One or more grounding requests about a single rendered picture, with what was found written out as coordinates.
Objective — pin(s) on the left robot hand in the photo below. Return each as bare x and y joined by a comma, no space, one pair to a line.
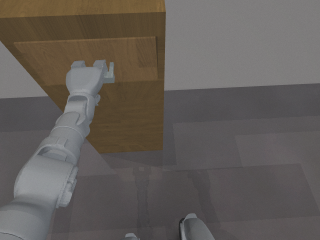
87,80

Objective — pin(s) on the cabinet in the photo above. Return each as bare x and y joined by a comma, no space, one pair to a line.
129,116

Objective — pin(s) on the robot left forearm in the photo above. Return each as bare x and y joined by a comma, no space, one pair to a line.
68,134

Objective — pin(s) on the right robot thigh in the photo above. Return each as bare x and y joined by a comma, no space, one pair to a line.
194,229

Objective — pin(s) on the drawer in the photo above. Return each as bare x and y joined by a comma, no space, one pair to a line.
134,58

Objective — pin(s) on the left robot shin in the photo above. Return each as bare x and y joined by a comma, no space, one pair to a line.
130,235

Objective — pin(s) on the robot left upper arm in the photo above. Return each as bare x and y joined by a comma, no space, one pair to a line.
47,184

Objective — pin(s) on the handle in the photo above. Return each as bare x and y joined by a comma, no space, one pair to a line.
109,76

